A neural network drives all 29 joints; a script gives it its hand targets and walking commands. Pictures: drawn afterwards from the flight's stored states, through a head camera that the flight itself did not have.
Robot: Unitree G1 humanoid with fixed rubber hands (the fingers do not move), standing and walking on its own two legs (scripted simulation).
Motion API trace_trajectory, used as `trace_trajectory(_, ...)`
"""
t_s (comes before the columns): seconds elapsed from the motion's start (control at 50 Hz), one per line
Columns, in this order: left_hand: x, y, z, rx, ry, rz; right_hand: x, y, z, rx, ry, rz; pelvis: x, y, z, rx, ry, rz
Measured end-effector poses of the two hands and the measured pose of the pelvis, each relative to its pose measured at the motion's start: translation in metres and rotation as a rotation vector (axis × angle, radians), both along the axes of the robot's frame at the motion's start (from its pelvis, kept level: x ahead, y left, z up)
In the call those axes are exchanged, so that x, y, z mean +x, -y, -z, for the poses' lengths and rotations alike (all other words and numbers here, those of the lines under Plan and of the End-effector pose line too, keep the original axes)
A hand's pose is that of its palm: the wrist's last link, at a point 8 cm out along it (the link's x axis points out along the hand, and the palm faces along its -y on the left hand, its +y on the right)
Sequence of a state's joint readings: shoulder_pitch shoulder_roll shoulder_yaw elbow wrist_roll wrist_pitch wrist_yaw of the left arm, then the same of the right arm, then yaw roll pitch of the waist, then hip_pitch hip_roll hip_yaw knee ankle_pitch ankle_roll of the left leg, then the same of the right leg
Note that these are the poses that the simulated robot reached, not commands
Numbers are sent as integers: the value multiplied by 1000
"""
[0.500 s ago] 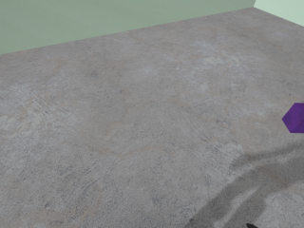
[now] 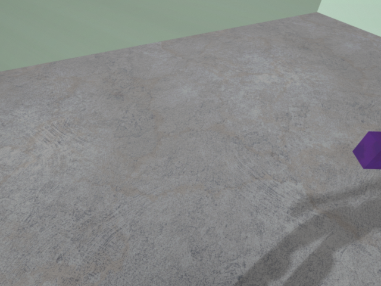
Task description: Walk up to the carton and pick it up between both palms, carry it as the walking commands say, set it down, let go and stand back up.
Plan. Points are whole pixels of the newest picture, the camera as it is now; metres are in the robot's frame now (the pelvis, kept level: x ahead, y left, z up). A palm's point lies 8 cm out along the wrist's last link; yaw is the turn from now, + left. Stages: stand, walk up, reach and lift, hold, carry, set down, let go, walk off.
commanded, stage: stand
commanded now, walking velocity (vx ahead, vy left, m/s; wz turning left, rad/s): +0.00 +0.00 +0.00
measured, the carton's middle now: out of the picture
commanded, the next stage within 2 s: walk up in 0.56 s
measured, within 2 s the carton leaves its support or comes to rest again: neither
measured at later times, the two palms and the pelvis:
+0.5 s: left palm out of the picture +0.09 +0.31 -0.11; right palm out of the picture +0.09 -0.29 -0.11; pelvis +0.00 +0.00 +0.00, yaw +1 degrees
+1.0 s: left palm (74, 265) +0.21 +0.26 -0.09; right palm out of the picture +0.05 -0.41 -0.08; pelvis +0.03 -0.04 -0.02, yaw -16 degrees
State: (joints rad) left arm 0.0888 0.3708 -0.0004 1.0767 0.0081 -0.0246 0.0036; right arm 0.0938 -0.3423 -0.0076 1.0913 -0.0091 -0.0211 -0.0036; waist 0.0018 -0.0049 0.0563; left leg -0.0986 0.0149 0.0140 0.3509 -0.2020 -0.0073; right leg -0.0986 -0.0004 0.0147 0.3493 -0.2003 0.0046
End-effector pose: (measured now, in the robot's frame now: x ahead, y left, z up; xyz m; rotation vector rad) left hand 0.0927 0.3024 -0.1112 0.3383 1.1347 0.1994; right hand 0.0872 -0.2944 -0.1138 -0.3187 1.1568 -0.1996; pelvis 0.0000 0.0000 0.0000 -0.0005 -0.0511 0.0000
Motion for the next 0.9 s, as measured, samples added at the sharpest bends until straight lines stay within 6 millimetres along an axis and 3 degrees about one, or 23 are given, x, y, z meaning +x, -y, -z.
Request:
trace_trajectory(0.3, -7, -3, 2, -1, -26, -16, 6, 1, -3, -8, 11, -2, -1, -1, 0, 1, -4, -2)
trace_trajectory(0.74, 2, -3, 2, -4, -3, -13, 12, -3, -4, -7, 4, -11, 4, -3, -1, 0, -6, -11)
trace_trajectory(0.82, 17, -3, 0, -25, -6, 86, 13, 17, -12, -36, 125, 52, 4, 0, 6, 23, -23, 94)
trace_trajectory(0.9, 53, 5, -7, -31, -3, 189, -8, 56, -27, -115, 193, 137, 10, 12, 9, 42, -23, 191)
